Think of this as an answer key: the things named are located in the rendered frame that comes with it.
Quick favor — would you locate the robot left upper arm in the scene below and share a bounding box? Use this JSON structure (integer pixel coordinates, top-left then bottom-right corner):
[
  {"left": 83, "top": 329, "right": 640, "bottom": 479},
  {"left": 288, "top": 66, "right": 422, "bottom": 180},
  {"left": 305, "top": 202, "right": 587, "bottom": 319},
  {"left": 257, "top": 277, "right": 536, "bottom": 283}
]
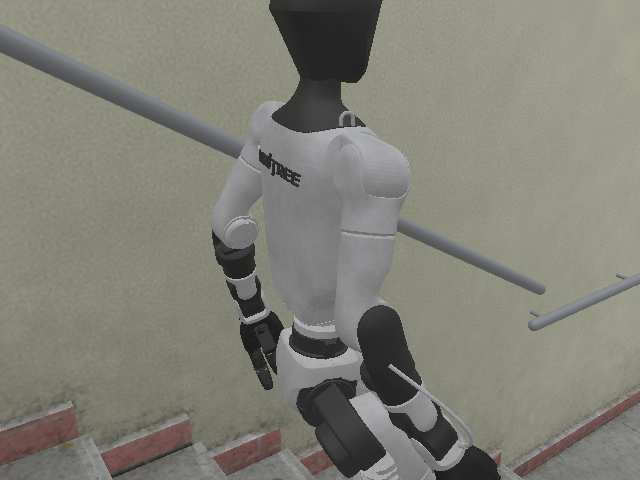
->
[{"left": 210, "top": 101, "right": 286, "bottom": 249}]

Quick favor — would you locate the robot right hand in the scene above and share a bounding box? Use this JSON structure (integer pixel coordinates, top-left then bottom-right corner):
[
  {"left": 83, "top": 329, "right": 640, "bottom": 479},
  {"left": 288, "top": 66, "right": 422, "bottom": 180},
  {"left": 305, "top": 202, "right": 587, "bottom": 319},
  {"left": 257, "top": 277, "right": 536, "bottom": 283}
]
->
[{"left": 424, "top": 445, "right": 501, "bottom": 480}]

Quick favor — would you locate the robot right thigh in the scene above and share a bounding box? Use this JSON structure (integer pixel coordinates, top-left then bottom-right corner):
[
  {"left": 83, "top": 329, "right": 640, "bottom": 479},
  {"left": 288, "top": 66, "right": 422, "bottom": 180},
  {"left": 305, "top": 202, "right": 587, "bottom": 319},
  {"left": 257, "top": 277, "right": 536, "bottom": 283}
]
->
[{"left": 312, "top": 383, "right": 434, "bottom": 480}]

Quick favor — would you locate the robot left hand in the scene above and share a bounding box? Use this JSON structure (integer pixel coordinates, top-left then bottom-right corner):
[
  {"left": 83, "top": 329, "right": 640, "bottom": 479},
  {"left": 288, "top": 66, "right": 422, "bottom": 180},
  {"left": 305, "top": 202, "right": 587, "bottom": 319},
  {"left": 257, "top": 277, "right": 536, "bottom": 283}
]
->
[{"left": 239, "top": 311, "right": 284, "bottom": 390}]

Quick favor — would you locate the robot right forearm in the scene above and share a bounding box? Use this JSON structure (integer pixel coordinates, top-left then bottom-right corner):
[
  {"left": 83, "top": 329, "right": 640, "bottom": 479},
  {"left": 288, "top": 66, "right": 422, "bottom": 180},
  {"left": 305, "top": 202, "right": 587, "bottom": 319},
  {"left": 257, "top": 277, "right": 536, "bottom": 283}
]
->
[{"left": 357, "top": 305, "right": 466, "bottom": 471}]

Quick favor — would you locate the robot head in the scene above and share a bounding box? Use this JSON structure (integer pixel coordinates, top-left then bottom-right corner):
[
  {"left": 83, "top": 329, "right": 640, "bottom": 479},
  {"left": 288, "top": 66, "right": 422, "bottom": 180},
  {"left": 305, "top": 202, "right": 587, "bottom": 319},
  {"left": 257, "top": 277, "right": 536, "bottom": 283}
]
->
[{"left": 269, "top": 0, "right": 383, "bottom": 133}]

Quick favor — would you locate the robot left forearm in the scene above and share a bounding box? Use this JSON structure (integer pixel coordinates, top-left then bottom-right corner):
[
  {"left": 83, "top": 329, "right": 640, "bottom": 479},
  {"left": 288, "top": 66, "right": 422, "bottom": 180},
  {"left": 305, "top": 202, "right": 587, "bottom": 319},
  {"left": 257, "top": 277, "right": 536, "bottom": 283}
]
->
[{"left": 212, "top": 230, "right": 270, "bottom": 325}]

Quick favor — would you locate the robot right upper arm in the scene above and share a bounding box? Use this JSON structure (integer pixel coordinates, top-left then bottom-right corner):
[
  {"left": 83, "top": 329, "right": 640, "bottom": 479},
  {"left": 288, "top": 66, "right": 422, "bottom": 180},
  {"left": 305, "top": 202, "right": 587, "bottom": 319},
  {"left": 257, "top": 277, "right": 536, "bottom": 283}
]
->
[{"left": 333, "top": 132, "right": 411, "bottom": 353}]

